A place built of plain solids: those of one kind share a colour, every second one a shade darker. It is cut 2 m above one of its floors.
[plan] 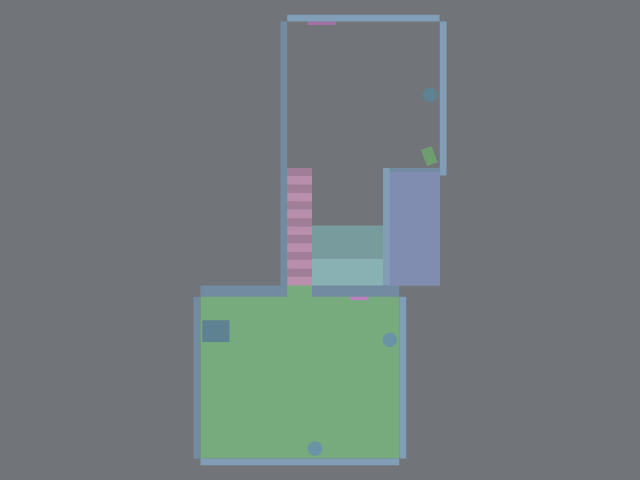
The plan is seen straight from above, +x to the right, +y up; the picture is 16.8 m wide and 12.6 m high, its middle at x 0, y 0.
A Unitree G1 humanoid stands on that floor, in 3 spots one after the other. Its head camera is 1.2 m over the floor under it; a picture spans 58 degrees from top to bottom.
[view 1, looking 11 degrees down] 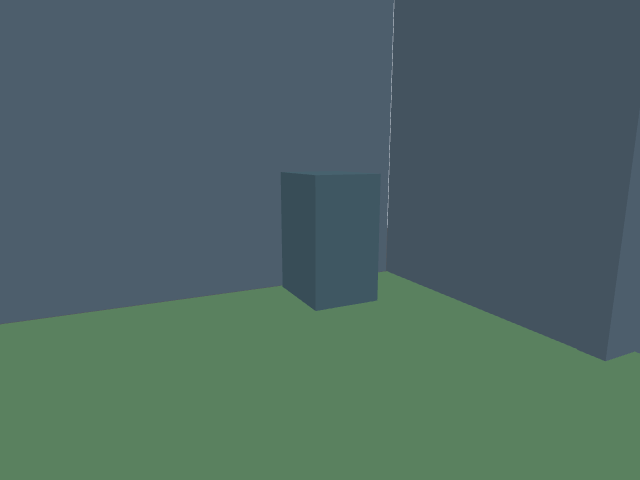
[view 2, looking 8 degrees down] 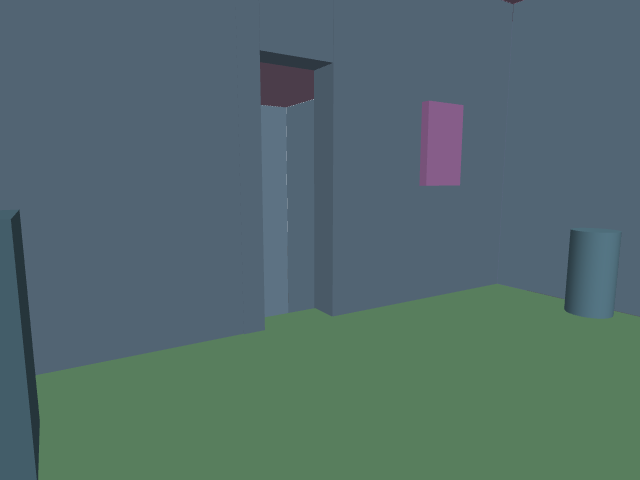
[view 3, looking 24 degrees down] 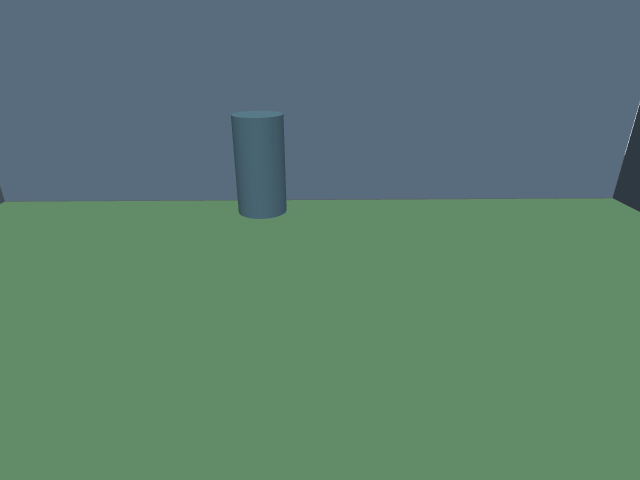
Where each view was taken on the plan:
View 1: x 0.54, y -4.06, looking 154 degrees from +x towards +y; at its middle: bin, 3.31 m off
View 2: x -2.26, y -4.56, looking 58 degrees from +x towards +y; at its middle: wall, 3.90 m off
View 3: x -0.53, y -2.19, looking -91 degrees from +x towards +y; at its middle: floor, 2.95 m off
